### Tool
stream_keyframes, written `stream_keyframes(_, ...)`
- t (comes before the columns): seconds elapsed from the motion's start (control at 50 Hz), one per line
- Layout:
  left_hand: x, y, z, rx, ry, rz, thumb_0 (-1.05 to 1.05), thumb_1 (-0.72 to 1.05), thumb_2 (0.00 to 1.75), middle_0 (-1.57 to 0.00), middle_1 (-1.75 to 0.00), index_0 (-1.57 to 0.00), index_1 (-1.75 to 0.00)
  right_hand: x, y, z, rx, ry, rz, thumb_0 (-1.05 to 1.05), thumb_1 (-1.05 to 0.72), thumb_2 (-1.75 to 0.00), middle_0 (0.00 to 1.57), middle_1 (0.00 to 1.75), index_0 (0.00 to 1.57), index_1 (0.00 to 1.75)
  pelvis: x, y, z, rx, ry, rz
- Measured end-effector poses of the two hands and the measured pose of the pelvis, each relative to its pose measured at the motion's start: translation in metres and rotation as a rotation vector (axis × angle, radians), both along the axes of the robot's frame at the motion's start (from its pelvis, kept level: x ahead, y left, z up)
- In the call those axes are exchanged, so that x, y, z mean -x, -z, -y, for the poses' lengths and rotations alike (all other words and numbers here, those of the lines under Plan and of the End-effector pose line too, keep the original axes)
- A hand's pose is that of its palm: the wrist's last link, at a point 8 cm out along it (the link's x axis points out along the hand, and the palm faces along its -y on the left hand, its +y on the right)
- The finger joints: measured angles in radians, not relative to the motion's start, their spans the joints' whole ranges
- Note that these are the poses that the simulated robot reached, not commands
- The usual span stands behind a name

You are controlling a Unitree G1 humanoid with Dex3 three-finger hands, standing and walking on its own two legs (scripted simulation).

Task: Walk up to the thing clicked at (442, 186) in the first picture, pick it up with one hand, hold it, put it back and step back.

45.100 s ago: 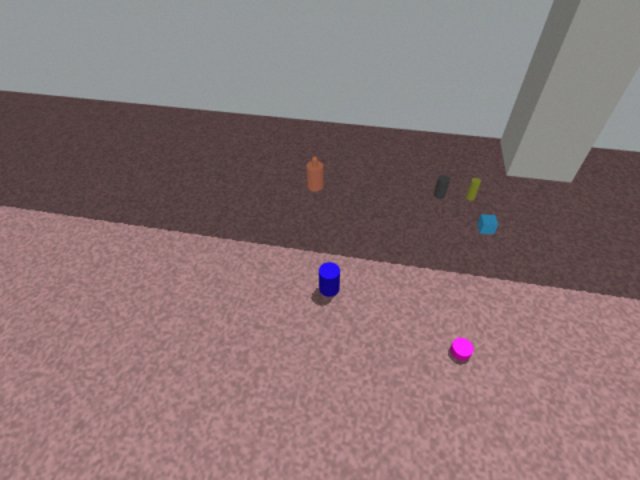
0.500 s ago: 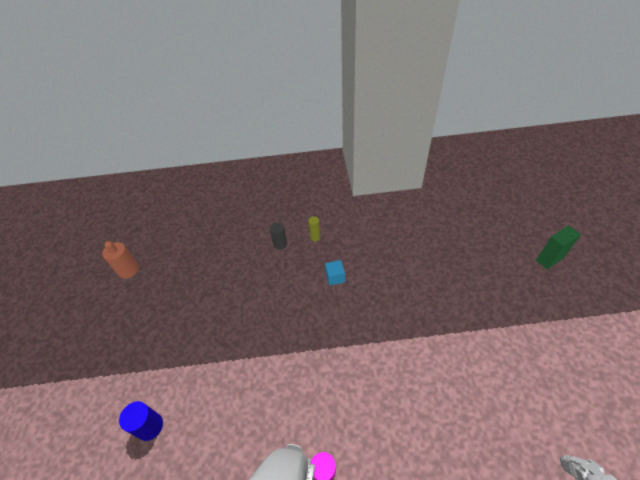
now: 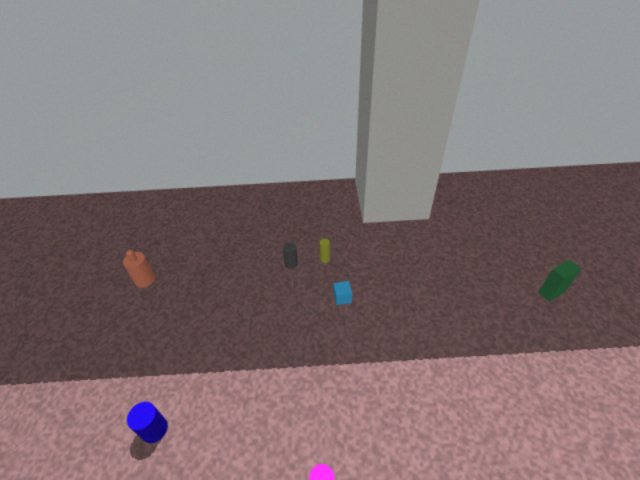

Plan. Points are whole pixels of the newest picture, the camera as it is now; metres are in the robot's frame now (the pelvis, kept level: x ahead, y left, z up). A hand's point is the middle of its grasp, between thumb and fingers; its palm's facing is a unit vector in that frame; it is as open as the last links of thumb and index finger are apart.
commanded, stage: step back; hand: left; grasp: from above
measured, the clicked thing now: (290, 255) +1.11 +0.19 -0.72
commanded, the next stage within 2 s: stand in 0.54 s
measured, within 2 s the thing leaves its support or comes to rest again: neither
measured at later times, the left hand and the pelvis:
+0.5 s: hand out of the picture +0.12 +0.29 -0.15, palm faces +0.02 -0.93 -0.35, open 7.4 cm; pelvis +0.04 +0.03 +0.00, yaw +1 degrees
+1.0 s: hand out of the picture +0.11 +0.27 -0.14, palm faces -0.02 -0.94 -0.33, open 7.4 cm; pelvis +0.03 +0.02 +0.02, yaw +1 degrees
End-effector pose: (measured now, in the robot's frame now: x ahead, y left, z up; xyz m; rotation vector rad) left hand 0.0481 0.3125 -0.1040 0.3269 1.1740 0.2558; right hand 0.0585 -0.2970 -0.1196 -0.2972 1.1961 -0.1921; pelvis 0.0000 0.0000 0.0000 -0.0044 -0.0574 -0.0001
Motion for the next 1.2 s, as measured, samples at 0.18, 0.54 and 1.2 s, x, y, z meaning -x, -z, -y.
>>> stream_keyframes(0.18,-0.004,0.004,-0.011,0.021,-0.035,-0.006,0.01,0.9,0.9,-0.21,-0.3,-0.21,-0.3,-0.03,-0.007,-0.002,0.044,-0.051,0.003,0.0,-0.9,-0.9,0.2,0.3,0.2,0.3,-0.014,0.0,-0.017,-0.003,-0.039,-0.009)
stream_keyframes(0.54,-0.075,0.004,-0.019,0.024,0.012,0.017,0.01,0.91,0.9,-0.2,-0.3,-0.21,-0.3,-0.095,-0.01,-0.04,-0.008,-0.027,0.075,0.0,-0.9,-0.9,0.2,0.3,0.2,0.3,-0.044,-0.005,-0.027,0.002,-0.008,-0.018)
stream_keyframes(1.2,-0.029,-0.001,-0.004,0.046,0.016,-0.088,0.01,0.91,0.9,-0.2,-0.3,-0.21,-0.3,-0.022,-0.012,-0.019,-0.001,0.009,-0.065,0.0,-0.9,-0.9,0.2,0.3,0.2,0.3,-0.02,-0.016,-0.018,0.001,-0.016,-0.011)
